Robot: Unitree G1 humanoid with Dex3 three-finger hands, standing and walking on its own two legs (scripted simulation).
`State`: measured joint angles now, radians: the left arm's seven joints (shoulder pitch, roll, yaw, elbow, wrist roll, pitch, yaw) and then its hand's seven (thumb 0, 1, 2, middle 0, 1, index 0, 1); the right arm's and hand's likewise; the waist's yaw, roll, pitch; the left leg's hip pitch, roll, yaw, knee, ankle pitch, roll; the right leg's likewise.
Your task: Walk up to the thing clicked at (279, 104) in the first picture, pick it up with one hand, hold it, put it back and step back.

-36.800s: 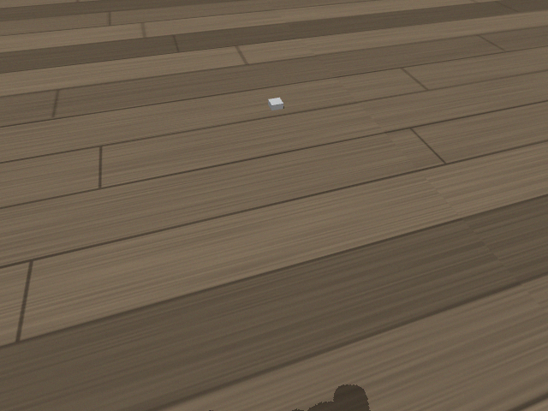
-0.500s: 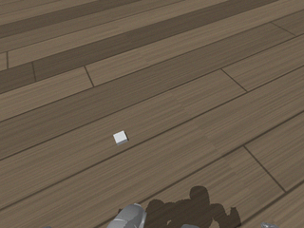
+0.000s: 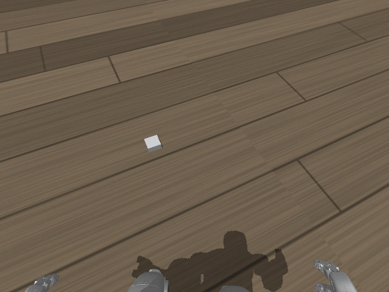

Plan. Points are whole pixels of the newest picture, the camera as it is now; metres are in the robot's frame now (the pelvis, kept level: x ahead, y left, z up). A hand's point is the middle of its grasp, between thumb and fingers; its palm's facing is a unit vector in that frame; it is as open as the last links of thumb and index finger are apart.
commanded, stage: step back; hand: left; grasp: from above
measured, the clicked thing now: (152, 143) +0.92 +0.27 -0.74
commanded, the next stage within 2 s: stand in 1.24 s
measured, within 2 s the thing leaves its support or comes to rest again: neither
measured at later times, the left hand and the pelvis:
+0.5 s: hand out of the picture -0.08 +0.30 -0.14, palm faces +0.06 -0.92 -0.38, open 7.4 cm; pelvis -0.12 +0.01 +0.01, yaw +3 degrees
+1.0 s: hand out of the picture -0.02 +0.27 -0.14, palm faces +0.02 -0.94 -0.35, open 7.4 cm; pelvis -0.09 +0.00 +0.01, yaw +1 degrees
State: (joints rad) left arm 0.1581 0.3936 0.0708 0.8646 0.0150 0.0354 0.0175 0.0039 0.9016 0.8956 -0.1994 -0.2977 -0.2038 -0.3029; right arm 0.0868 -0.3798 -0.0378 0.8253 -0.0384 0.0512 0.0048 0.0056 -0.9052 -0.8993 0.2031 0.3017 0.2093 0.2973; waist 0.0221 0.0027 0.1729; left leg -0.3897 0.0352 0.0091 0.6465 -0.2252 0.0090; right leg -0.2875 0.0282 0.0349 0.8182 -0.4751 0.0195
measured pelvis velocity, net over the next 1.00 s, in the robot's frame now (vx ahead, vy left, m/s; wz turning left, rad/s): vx -0.09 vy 0.00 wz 0.02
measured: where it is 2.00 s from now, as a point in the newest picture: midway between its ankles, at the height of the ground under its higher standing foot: outside the picture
